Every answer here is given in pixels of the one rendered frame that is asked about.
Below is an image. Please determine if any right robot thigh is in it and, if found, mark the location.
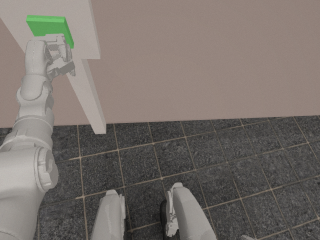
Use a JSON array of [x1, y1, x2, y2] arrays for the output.
[[166, 186, 217, 240]]

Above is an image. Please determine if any panel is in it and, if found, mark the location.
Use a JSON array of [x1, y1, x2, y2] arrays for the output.
[[0, 0, 106, 134]]

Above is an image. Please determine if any robot left hand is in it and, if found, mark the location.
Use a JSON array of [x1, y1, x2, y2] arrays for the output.
[[24, 33, 76, 83]]

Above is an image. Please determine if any button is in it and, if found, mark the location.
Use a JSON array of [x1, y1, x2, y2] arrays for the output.
[[26, 15, 74, 49]]

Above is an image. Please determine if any right robot shin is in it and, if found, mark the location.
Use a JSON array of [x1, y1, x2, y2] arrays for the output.
[[165, 182, 183, 236]]

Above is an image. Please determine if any robot left upper arm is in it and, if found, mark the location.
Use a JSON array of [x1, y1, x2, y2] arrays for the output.
[[0, 146, 59, 240]]

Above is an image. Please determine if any left robot forearm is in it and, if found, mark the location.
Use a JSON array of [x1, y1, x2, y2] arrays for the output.
[[0, 74, 55, 153]]

